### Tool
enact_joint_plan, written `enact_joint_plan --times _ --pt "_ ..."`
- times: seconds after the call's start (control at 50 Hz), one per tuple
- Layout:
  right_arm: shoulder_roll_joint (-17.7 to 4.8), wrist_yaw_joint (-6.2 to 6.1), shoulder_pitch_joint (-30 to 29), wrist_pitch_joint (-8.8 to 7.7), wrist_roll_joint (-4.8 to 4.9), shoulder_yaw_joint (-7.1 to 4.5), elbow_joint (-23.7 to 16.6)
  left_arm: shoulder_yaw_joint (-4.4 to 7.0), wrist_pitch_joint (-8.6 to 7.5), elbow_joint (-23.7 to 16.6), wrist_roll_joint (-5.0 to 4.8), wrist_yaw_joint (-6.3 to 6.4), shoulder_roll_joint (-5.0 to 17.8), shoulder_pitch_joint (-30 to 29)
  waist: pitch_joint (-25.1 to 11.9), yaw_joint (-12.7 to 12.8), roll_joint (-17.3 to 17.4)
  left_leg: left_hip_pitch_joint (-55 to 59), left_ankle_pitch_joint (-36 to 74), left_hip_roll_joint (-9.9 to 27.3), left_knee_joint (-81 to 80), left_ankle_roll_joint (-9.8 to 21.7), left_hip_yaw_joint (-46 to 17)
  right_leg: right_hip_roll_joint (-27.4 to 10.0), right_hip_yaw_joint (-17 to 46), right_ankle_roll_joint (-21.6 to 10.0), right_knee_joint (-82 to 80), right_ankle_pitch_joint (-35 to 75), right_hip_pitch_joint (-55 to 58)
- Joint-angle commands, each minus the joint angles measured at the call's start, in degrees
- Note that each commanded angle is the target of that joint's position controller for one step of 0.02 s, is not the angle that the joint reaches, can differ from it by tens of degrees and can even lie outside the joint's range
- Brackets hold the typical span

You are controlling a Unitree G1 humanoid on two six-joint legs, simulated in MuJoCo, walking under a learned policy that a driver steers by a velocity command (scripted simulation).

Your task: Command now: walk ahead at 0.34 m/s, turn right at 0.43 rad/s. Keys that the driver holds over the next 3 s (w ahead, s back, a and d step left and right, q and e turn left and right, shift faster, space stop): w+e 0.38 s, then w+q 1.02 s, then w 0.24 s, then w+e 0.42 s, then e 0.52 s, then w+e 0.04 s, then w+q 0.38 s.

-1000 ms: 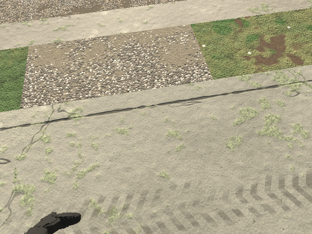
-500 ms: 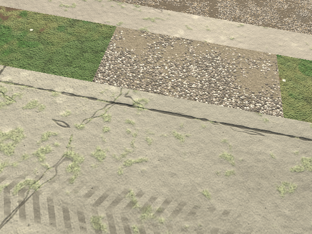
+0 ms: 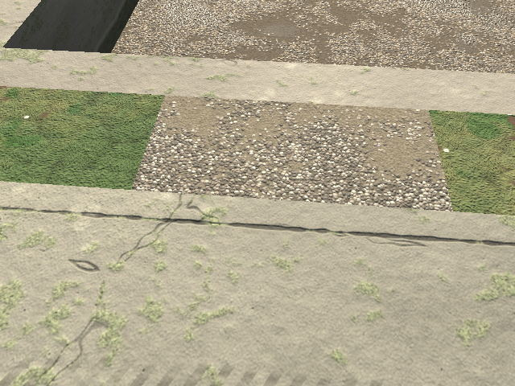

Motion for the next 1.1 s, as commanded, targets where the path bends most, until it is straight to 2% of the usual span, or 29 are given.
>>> enact_joint_plan --times 0.02,0.08,0.14,0.2,0.26,0.3,0.32,0.34,0.36,0.38,0.4,0.42,0.44,0.46,0.5,0.52,0.6,0.7,0.8,0.86,0.9,0.92,0.94,0.96,0.98,1.0,1.02,1.04,1.1 --pt "-7.15 -0.52 6.66 -1.51 0.19 -2.49 -1.18 1.72 -2.81 -8.82 -0.69 -0.53 6.77 -9.84 6.40 -3.17 7.37 18.77 -16.43 24.83 -19.22 12.20 -33.65 -4.09 2.85 -1.44 18.85 -1.78 -33.91" --pt "-6.30 -0.73 3.96 -1.40 0.27 -2.11 -1.09 1.56 -2.92 -8.00 -0.09 -1.88 5.19 -9.20 5.62 -2.27 5.75 17.87 1.50 19.69 -20.64 7.84 -17.67 -6.55 0.84 -0.44 19.91 8.22 -32.80" --pt "-7.35 -0.75 4.25 -1.25 0.13 -2.34 -0.28 0.65 -2.58 -9.67 0.22 -3.11 3.02 -12.09 5.13 -3.14 5.85 13.67 12.54 16.31 -21.29 6.72 -6.00 -6.73 -3.90 2.06 13.68 15.16 -27.82" --pt "-9.72 -0.84 5.21 -0.91 0.57 -2.82 0.99 -0.25 -2.62 -11.85 0.30 -4.16 1.74 -16.30 5.80 -4.39 6.39 10.62 14.62 15.76 -21.13 5.88 0.17 -6.37 -6.93 2.28 3.39 20.42 -21.87" --pt "-11.88 -0.63 6.32 -0.55 1.57 -3.38 2.26 0.05 -2.40 -13.34 0.16 -4.93 3.33 -18.29 6.64 -4.22 6.94 10.86 15.86 17.65 -20.29 4.90 3.11 -5.19 -9.72 0.18 -2.11 19.40 -16.93" --pt "-13.03 -0.62 5.87 -0.14 1.96 -3.68 2.71 0.96 -2.20 -13.85 0.34 -5.17 5.24 -17.01 5.43 -1.98 7.61 12.75 31.21 18.69 -15.30 3.73 5.62 -2.75 -11.81 -2.56 -4.44 16.14 -12.09" --pt "-13.81 -0.77 5.48 0.19 2.18 -3.88 2.77 1.90 -2.02 -13.16 0.54 -5.05 6.78 -13.12 2.46 0.79 8.07 12.87 43.17 18.36 -8.62 2.81 7.60 -0.23 -13.65 -4.12 -5.39 14.81 -5.71" --pt "-13.75 -0.99 5.02 0.52 2.32 -3.71 2.56 3.55 -1.72 -10.81 0.44 -4.69 9.28 -4.23 -2.63 5.89 7.05 9.94 50.27 16.69 2.76 1.26 10.06 2.63 -14.85 -6.20 -7.87 16.43 6.64" --pt "-12.21 -1.35 5.79 0.28 1.57 -2.96 1.77 5.56 -1.11 -8.12 0.16 -3.67 12.97 6.19 -7.78 10.54 4.63 -1.23 42.81 14.66 18.00 -1.10 10.58 2.04 -10.26 -8.40 -7.71 16.60 23.49" --pt "-3.67 -0.89 9.77 -0.52 -1.16 -0.30 -1.79 6.55 -1.12 -7.94 -0.25 -2.65 20.25 7.32 -12.39 5.10 -14.01 -25.68 -10.32 5.57 41.39 -5.18 8.51 -14.45 21.40 -17.14 -13.10 6.30 41.07" --pt "-5.79 -0.31 7.99 -2.66 0.95 0.17 -1.91 5.00 -2.11 -9.94 0.33 -2.76 17.07 8.77 -23.69 7.51 -10.30 -30.94 -16.42 2.26 50.88 -4.69 -6.46 -21.86 43.59 -21.89 -25.47 -6.89 43.95" --pt "-10.18 -0.03 2.32 -3.29 3.65 -1.05 -2.75 3.82 -2.97 -8.52 1.01 -3.17 12.66 6.88 -14.55 8.60 -5.26 -36.03 -10.45 5.04 51.93 -3.56 -6.96 -20.95 35.43 -18.21 -27.59 -4.17 38.43" --pt "-9.77 -0.28 0.86 -3.59 3.63 -0.66 -3.01 3.18 -3.52 -8.39 0.96 -3.20 11.06 3.63 -8.36 6.51 -3.77 -35.23 -5.38 7.88 48.25 -2.33 -5.87 -19.23 26.91 -16.22 -27.05 1.30 29.57" --pt "-9.55 -0.80 0.43 -3.41 2.12 -0.72 -2.01 2.39 -3.89 -8.57 1.25 -3.19 8.81 -0.69 -4.80 4.03 -0.98 -31.51 -1.24 10.43 44.34 -2.11 -5.68 -16.99 20.10 -14.37 -26.72 8.31 20.84" --pt "-9.24 -0.49 3.95 -1.64 1.75 -1.06 -0.40 1.59 -4.77 -8.64 2.61 -3.27 6.35 -4.38 -3.03 0.14 -3.73 -23.80 3.55 12.71 40.68 -1.77 -6.80 -13.95 12.10 -13.27 -29.60 16.68 11.01" --pt "-8.27 -0.41 5.03 -0.76 1.80 -0.93 0.37 1.64 -5.42 -7.96 2.51 -3.26 6.32 -4.61 -2.71 -0.51 -3.36 -22.60 4.59 12.78 39.54 -2.07 -6.51 -13.59 9.61 -13.46 -31.07 19.22 9.18" --pt "-6.23 -0.56 0.66 0.84 1.46 -0.50 0.03 1.82 -6.78 -4.59 2.56 -2.70 7.11 -2.16 2.32 0.44 -0.87 -27.91 13.68 11.74 31.31 -3.42 -7.36 -12.13 -0.29 -11.50 -34.25 28.29 8.11" --pt "-4.60 0.95 -6.15 -0.26 1.85 0.02 -1.22 1.63 -6.66 -2.71 2.46 -1.43 8.11 -0.43 4.09 3.46 -0.80 -26.90 28.30 7.84 14.11 -2.47 -5.70 -10.51 -8.81 -6.20 -35.85 32.55 12.27" --pt "-2.82 3.21 -13.44 -0.57 1.86 1.03 -4.94 1.86 -4.79 0.27 2.02 -0.60 9.04 4.30 6.65 6.48 0.26 -32.57 24.17 6.45 5.67 -0.68 -2.64 -13.95 -11.57 -5.20 -32.81 41.68 24.85" --pt "-3.52 4.53 -13.79 -0.56 1.73 0.77 -6.97 2.21 -3.01 0.21 2.01 0.36 10.69 4.05 4.09 4.83 -1.51 -29.10 15.17 2.96 4.41 1.48 2.59 -15.00 -13.78 -4.60 -24.91 63.32 29.39" --pt "-5.89 4.47 -7.98 -0.02 1.58 -0.41 -6.61 2.54 -2.04 -0.48 2.03 1.34 12.40 3.24 -0.80 0.83 -4.74 -19.89 8.79 -0.90 5.55 3.93 5.49 -15.13 -14.82 -4.14 -14.11 81.67 29.67" --pt "-8.92 3.92 -0.46 0.09 1.68 -1.84 -5.37 2.58 -1.82 -0.96 2.10 1.57 12.91 2.21 -4.90 -3.41 -4.82 -9.01 9.45 -2.25 3.41 5.98 4.57 -14.38 -15.47 -3.82 -3.92 81.79 25.86" --pt "-12.35 2.95 9.18 0.37 1.54 -3.37 -3.76 2.20 -2.34 -2.11 2.00 1.68 12.54 0.21 -9.98 -9.23 -1.45 8.74 13.82 1.51 -0.99 9.28 -2.90 -12.07 -16.22 -2.34 11.44 68.13 14.11" --pt "-17.97 2.23 11.35 0.34 1.50 -4.49 -3.26 -0.50 -4.10 -4.73 3.88 0.24 3.92 6.67 -16.02 -3.78 13.56 33.62 11.16 17.60 -0.13 20.44 -32.66 -0.02 -13.51 1.86 34.46 8.99 -14.44" --pt "-14.16 1.86 12.63 0.12 1.49 -3.52 -3.85 -0.53 -6.72 -4.99 2.57 -1.19 6.84 3.95 -23.21 -6.22 10.38 39.91 6.09 22.02 -8.14 24.62 -50.10 3.32 -1.00 1.86 43.24 -6.98 -24.08" --pt "-11.51 1.48 10.41 0.15 1.02 -2.80 -3.93 0.32 -8.20 -7.30 0.10 -2.09 9.81 -2.22 -14.77 -7.15 6.41 34.59 6.14 19.80 -10.30 20.54 -40.81 -0.78 1.38 0.62 41.17 -1.79 -28.86" --pt "-9.97 1.40 6.28 0.21 1.23 -2.34 -4.66 -0.16 -8.88 -8.46 0.12 -2.20 9.12 -4.37 -8.42 -4.50 0.77 25.16 9.81 17.51 -11.21 18.23 -33.73 -3.34 0.45 0.17 35.25 2.37 -27.78" --pt "-8.74 1.46 2.42 0.32 1.37 -1.92 -5.50 0.00 -8.85 -8.25 1.45 -1.95 8.68 -4.86 -3.49 -1.73 -2.47 16.28 15.89 14.95 -12.52 16.68 -28.89 -4.88 -0.92 0.67 29.46 4.03 -25.05" --pt "-7.96 0.94 -1.88 0.32 0.89 -1.47 -6.55 0.37 -6.73 -7.99 2.91 -1.62 8.19 -1.52 -0.11 2.53 1.35 2.48 24.02 11.26 -16.26 16.34 -22.42 -6.75 -2.75 3.75 21.43 6.56 -17.48"
Next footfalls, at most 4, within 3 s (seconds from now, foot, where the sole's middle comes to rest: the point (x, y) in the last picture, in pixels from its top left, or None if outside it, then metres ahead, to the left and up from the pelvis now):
0.36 right None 0.28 -0.21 -0.77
0.94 left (303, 345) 0.64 -0.10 -0.77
1.38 right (364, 259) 0.91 -0.31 -0.77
1.86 left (261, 217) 1.09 0.00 -0.77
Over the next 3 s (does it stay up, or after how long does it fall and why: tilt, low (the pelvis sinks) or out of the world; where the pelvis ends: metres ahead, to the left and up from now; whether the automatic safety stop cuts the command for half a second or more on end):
stays up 1.32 -0.12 0.02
